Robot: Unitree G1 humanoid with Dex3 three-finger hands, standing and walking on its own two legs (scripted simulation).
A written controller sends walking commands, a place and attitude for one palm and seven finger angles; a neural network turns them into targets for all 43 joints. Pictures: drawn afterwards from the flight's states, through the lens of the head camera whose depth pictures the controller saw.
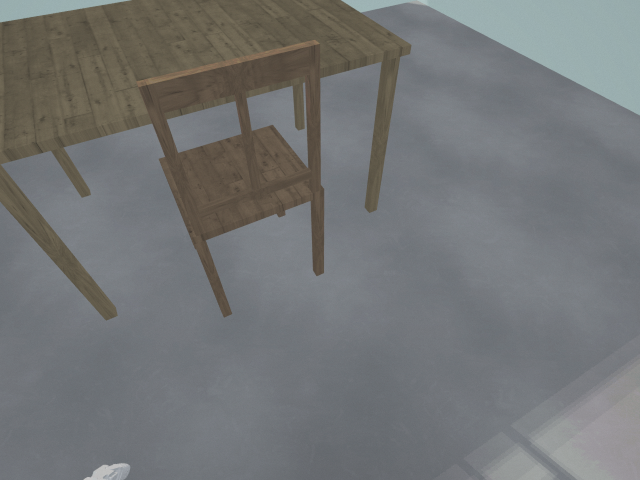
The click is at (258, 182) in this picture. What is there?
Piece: chair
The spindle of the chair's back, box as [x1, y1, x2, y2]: [234, 92, 260, 190]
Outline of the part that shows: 242,92 234,95 251,185 254,190 260,188 245,92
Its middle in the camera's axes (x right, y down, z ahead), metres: -0.18 -0.23 +0.94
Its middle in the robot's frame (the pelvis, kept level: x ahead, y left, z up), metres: +0.84 +0.22 -0.10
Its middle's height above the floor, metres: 0.67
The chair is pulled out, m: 0.00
